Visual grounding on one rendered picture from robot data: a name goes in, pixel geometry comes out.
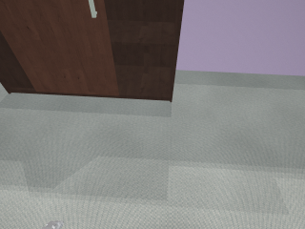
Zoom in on wardrobe door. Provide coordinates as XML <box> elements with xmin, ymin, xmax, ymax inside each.
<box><xmin>0</xmin><ymin>31</ymin><xmax>34</xmax><ymax>89</ymax></box>
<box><xmin>0</xmin><ymin>0</ymin><xmax>119</xmax><ymax>96</ymax></box>

